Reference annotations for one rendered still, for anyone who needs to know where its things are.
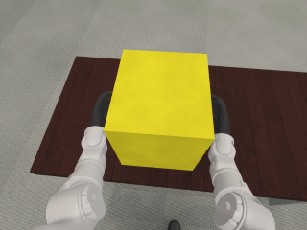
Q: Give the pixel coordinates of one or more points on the carton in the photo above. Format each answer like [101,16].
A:
[160,112]

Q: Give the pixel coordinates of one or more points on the robot left upper arm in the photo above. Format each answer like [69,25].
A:
[77,208]

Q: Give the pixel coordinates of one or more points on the right robot hand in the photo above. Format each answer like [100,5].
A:
[221,117]

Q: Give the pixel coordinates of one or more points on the robot right upper arm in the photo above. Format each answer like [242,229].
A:
[237,212]

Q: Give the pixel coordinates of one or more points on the right robot forearm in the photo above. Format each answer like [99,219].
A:
[224,173]

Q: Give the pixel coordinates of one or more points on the left robot forearm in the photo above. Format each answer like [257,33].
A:
[92,163]

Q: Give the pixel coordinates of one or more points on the table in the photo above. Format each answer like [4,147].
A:
[267,112]

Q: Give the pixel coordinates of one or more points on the robot right foot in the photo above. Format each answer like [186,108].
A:
[174,225]

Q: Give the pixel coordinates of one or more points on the left robot hand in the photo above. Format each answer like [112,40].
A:
[100,111]

